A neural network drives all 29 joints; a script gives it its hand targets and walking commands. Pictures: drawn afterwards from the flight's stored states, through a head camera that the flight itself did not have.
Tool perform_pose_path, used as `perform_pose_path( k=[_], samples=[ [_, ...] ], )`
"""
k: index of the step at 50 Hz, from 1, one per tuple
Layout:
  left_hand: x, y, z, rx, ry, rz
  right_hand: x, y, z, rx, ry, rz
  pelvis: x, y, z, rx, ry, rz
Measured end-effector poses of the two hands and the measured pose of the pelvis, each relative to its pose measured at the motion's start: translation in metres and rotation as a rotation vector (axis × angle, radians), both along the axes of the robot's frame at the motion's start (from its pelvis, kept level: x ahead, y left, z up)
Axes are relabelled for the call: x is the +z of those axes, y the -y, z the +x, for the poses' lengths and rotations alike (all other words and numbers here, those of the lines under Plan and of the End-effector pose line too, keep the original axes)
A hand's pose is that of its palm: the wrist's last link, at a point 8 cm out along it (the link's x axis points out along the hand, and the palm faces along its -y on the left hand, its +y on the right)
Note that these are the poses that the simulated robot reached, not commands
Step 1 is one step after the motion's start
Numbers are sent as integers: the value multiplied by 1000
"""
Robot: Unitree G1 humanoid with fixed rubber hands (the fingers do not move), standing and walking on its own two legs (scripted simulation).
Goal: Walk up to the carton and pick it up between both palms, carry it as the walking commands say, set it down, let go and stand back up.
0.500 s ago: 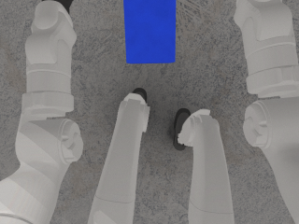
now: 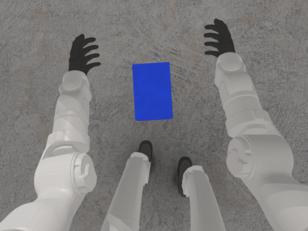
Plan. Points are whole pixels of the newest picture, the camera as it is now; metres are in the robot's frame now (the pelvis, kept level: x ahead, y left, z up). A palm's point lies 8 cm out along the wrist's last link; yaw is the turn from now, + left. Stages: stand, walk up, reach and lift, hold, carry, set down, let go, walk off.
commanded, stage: let go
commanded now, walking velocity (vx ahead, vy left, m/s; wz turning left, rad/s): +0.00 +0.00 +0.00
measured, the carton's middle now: (152, 93) +0.48 +0.11 -0.60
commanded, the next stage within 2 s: stand in 1.32 s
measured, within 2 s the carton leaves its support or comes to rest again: neither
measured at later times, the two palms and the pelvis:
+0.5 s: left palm (56, 126) +0.30 +0.25 -0.01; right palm (280, 116) +0.39 -0.16 -0.02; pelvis +0.08 +0.00 +0.08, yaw +3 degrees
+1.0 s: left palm (59, 170) +0.23 +0.21 +0.03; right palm out of the picture +0.25 -0.25 +0.03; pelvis +0.09 -0.03 +0.10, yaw +3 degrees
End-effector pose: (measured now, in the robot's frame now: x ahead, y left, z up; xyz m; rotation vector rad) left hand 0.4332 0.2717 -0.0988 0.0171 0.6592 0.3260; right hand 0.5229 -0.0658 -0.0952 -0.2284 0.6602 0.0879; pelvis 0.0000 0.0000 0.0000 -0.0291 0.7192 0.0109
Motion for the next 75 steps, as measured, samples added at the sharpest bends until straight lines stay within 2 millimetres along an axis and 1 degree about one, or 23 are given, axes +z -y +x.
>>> perform_pose_path(
  k=[3, 5, 8, 12, 16, 19, 25, 30, 34, 37, 40, 44, 47, 49, 52, 57, 60, 65, 66, 69, 75],
  samples=[
    [1, 2, -3, -58, -32, 19, 2, 12, -7, -28, 3, -14, 7, -4, 8, -3, -5, -2],
    [2, 5, -11, -104, -54, 29, 4, 23, -17, -59, 7, -32, 14, -7, 15, -5, -1, -1],
    [7, 8, -23, -160, -86, 45, 10, 39, -36, -106, 0, -54, 25, -10, 25, -10, 21, 1],
    [22, 8, -47, -202, -123, 42, 15, 51, -69, -133, -48, -52, 42, -12, 39, -9, 78, 4],
    [41, 7, -73, -216, -153, 32, 31, 61, -93, -140, -57, -41, 55, -12, 52, 4, 141, 5],
    [58, 12, -94, -220, -161, 15, 46, 70, -110, -126, -66, -34, 64, -10, 63, 15, 187, 10],
    [93, 21, -134, -189, -149, 24, 77, 97, -137, -98, -60, -27, 81, -1, 78, 35, 315, 22],
    [112, 37, -167, -155, -147, 10, 96, 125, -167, -80, -79, -35, 94, 9, 86, 41, 422, 38],
    [119, 50, -188, -159, -157, -9, 109, 147, -190, -89, -82, -38, 100, 17, 89, 42, 506, 49],
    [123, 58, -197, -179, -166, -9, 119, 162, -209, -103, -81, -45, 103, 22, 91, 44, 566, 56],
    [126, 63, -203, -195, -168, -5, 124, 173, -229, -109, -99, -42, 105, 25, 92, 42, 623, 61],
    [127, 65, -205, -224, -182, 9, 128, 184, -252, -130, -119, -38, 106, 28, 93, 38, 691, 64],
    [126, 63, -204, -246, -196, 25, 129, 187, -265, -137, -133, -32, 105, 27, 92, 37, 730, 64],
    [127, 60, -202, -253, -194, 36, 128, 187, -271, -136, -144, -32, 105, 26, 92, 36, 748, 64],
    [129, 56, -197, -258, -188, 44, 127, 184, -274, -134, -151, -27, 104, 23, 91, 33, 764, 63],
    [129, 51, -194, -243, -205, 49, 130, 178, -268, -144, -115, -27, 103, 16, 91, 35, 768, 60],
    [126, 47, -194, -224, -220, 45, 128, 173, -265, -144, -119, -30, 101, 10, 91, 41, 759, 60],
    [123, 40, -201, -193, -225, 39, 129, 157, -261, -146, -95, -8, 100, 2, 91, 51, 731, 58],
    [121, 37, -203, -189, -218, 42, 128, 154, -260, -134, -96, -26, 99, 0, 91, 50, 726, 56],
    [112, 22, -211, -182, -216, 68, 123, 157, -264, -112, -132, -108, 98, -3, 91, 49, 718, 48],
    [100, -22, -235, -150, -277, 124, 123, 181, -278, -159, -172, -200, 97, -12, 97, 37, 709, 43]
  ],
)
